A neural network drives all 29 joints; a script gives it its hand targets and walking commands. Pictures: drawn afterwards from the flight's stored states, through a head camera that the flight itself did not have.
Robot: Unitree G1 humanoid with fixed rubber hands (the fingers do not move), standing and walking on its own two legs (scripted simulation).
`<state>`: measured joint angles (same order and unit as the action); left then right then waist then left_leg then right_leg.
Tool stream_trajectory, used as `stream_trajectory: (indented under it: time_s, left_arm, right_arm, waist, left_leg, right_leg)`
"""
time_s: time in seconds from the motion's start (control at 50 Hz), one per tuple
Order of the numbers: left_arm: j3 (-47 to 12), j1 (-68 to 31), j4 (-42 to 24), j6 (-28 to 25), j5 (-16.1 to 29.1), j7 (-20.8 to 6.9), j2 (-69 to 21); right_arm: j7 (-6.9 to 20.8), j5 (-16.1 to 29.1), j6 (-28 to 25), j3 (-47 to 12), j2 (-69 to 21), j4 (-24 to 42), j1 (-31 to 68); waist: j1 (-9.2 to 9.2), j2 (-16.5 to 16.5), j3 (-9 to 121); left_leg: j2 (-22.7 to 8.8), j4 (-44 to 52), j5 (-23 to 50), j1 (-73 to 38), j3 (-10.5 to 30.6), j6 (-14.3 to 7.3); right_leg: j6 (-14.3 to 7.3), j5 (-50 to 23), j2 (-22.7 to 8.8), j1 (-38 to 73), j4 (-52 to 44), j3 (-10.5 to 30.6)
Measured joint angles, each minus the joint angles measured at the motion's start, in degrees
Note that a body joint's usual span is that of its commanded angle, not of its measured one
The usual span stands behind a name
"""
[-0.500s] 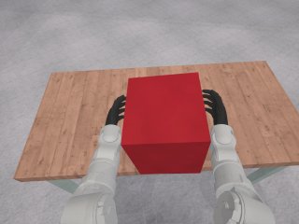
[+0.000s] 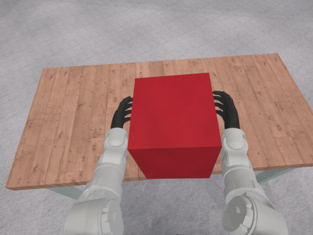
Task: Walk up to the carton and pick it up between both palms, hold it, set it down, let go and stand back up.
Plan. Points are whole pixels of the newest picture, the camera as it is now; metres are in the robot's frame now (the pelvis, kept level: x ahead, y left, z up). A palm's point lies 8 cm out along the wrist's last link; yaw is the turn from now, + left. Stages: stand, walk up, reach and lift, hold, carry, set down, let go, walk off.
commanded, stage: set down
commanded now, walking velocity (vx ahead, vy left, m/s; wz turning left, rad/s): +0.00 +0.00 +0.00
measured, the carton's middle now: (174, 131) +0.40 -0.11 -0.05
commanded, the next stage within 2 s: none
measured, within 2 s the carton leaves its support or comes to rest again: rests again in 0.54 s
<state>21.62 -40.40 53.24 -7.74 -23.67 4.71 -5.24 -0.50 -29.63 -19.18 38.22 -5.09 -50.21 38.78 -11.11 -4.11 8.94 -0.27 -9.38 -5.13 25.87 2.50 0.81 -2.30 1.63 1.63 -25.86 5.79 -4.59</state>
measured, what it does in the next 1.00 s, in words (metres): stands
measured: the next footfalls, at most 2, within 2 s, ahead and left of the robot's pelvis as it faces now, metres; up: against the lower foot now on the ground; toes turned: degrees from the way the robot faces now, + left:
none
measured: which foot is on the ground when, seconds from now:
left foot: down 0.00-1.00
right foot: down 0.00-1.00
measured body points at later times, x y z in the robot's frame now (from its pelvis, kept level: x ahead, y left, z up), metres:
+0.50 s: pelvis -0.01 +0.00 +0.00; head +0.11 -0.02 +0.43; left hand +0.44 +0.04 +0.00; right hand +0.37 -0.25 +0.01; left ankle -0.04 +0.13 -0.75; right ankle -0.02 -0.09 -0.75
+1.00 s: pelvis -0.02 -0.01 +0.00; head +0.12 -0.03 +0.42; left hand +0.44 +0.03 -0.01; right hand +0.36 -0.26 +0.00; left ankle -0.04 +0.13 -0.75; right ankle -0.02 -0.09 -0.75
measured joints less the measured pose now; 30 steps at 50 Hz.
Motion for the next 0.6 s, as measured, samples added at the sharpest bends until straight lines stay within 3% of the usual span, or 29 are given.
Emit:
stream_trajectory:
  time_s: [0.32, 0.6]
  left_arm:
    - [1.39, -1.26, 0.96, -2.65, -0.92, 0.31, -0.13]
    - [4.27, -2.16, 1.06, -3.85, -2.36, -1.00, -0.62]
  right_arm:
    - [0.43, -1.90, -2.22, 2.81, -0.47, -0.13, 1.19]
    - [1.31, -4.82, -2.42, 5.72, -1.47, 0.70, 2.09]
  waist:
    - [0.68, -0.07, 0.32]
    - [0.86, 0.30, -0.80]
  left_leg:
    - [0.16, 0.20, 0.79, 2.16, -0.13, 0.04]
    - [-0.06, 0.52, 1.17, 1.88, 0.15, 0.41]
  right_leg:
    - [-0.01, -0.46, -0.15, -2.67, 0.64, 0.33]
    - [-0.39, -0.14, 0.05, -2.99, 1.60, 0.15]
